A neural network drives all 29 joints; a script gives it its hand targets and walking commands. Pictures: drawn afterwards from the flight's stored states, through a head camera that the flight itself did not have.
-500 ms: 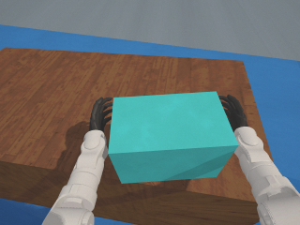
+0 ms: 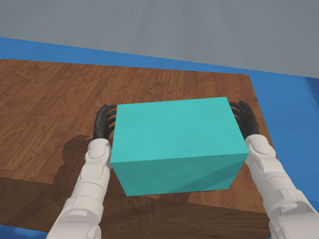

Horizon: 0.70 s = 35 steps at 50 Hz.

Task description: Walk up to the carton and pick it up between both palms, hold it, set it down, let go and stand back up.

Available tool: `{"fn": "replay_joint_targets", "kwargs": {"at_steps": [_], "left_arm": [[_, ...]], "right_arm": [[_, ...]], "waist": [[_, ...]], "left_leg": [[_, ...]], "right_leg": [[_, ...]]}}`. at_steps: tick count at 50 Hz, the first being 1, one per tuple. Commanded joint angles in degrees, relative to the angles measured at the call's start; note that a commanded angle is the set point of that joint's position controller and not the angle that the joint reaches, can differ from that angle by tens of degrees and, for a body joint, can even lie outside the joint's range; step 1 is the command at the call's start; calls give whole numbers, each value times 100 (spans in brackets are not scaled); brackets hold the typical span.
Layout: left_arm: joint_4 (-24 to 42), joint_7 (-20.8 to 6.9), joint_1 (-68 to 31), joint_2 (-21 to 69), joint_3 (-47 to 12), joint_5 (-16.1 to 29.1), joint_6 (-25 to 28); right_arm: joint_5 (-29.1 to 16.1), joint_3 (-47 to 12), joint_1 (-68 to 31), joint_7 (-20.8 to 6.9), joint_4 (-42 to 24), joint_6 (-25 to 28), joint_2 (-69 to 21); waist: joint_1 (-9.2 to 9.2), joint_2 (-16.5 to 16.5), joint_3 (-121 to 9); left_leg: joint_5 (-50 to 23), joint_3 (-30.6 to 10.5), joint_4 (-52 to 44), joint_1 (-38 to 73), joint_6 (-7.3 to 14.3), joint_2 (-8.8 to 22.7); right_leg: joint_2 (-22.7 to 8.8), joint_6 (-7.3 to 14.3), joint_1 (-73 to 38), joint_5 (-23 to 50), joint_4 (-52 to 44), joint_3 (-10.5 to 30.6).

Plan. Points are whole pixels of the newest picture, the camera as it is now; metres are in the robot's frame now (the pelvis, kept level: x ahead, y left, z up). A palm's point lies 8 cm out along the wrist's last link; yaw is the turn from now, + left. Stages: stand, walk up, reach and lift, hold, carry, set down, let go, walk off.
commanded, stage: reach and lift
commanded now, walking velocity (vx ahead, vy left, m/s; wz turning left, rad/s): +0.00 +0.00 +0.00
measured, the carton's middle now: (174, 148) +0.37 +0.01 +0.04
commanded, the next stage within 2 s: hold in 1.70 s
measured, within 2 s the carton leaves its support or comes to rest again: neither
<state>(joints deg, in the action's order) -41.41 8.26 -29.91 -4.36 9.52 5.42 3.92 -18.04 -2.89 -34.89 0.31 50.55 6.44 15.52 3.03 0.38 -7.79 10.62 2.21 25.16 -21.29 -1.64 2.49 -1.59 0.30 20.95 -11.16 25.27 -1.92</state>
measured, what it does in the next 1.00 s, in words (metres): stands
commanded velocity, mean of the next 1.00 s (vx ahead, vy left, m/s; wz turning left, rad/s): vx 0.00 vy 0.00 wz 0.00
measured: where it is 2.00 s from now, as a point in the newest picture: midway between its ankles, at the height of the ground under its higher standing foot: outside the picture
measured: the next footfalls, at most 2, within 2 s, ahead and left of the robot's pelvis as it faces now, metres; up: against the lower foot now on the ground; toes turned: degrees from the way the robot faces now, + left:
none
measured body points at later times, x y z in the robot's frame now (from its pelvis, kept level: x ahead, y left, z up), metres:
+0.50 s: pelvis -0.01 +0.00 +0.00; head -0.06 +0.02 +0.45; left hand +0.35 +0.21 +0.12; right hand +0.38 -0.17 +0.14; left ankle +0.02 +0.13 -0.74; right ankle +0.01 -0.13 -0.74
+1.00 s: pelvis -0.02 +0.00 +0.00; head -0.08 +0.04 +0.45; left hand +0.35 +0.22 +0.16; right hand +0.37 -0.17 +0.18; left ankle +0.02 +0.13 -0.74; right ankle +0.01 -0.13 -0.74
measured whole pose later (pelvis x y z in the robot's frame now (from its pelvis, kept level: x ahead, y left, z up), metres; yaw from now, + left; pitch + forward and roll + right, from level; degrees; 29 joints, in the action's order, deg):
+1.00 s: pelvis -0.02 +0.00 +0.00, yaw +1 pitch -1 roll +0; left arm -25.1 4.7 -32.2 -7.6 11.9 -0.1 -26.5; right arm -18.0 2.5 -35.1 4.9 36.7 -18.7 12.0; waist -0.5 4.4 -8.6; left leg 10.4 1.3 25.2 -13.6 -1.5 2.4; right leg -1.5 0.0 12.3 -10.5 24.0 -2.6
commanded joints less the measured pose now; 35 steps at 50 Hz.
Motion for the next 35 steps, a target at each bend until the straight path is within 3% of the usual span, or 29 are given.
{"fn": "replay_joint_targets", "kwargs": {"at_steps": [1,5,14,20,26,29,32,35], "left_arm": [[2088,-832,-2807,3437,-2945,-262,-241],[2221,-807,-3063,3440,-2910,-310,-796],[2475,-995,-3950,3366,-2777,-250,-1346],[2286,-1142,-4105,3054,-2380,-315,-1602],[2989,-1183,-4537,3045,-2668,-47,-1764],[3090,-1211,-4478,2994,-2679,-60,-2003],[2831,-1353,-4134,2824,-2374,-230,-2302],[3099,-1444,-4192,2815,-2389,-241,-2481]], "right_arm": [[664,-1760,-2960,-693,-3139,-202,-3395],[522,-1556,-3217,-730,-2986,-552,-3222],[508,-1311,-4076,-651,-3392,-998,-3761],[604,-1189,-4056,-596,-3084,-1346,-3931],[453,-1333,-4438,-483,-3740,-1536,-4195],[406,-1200,-4265,-424,-3476,-1743,-4040],[393,-1166,-4238,-348,-3426,-1937,-3959],[315,-1221,-4444,-262,-3749,-2022,-4020]], "waist": [[-195,151,-2863],[-139,-84,-2409],[-236,218,-2181],[-199,294,-1789],[-289,72,-2376],[-401,-136,-2246],[-388,7,-1816],[-442,9,-1908]], "left_leg": [[-2467,-407,-182,2236,-323,-439],[-2051,-447,-359,2124,-320,-393],[-1278,-352,-561,1590,-64,-494],[-627,-259,-781,1105,101,-567],[-819,-269,-718,1078,99,-606],[-888,-274,-685,1239,33,-605],[-683,-251,-778,1078,111,-633],[-779,-256,-798,1117,128,-625]], "right_leg": [[647,151,-1292,1779,-903,58],[609,235,-1258,1312,-1007,94],[464,85,-1626,1131,-1040,196],[336,-19,-1836,824,-1081,262],[307,-38,-2077,1253,-945,275],[317,-9,-1928,1176,-990,240],[279,-33,-2102,1072,-1050,268],[287,-41,-2278,1270,-1004,274]]}}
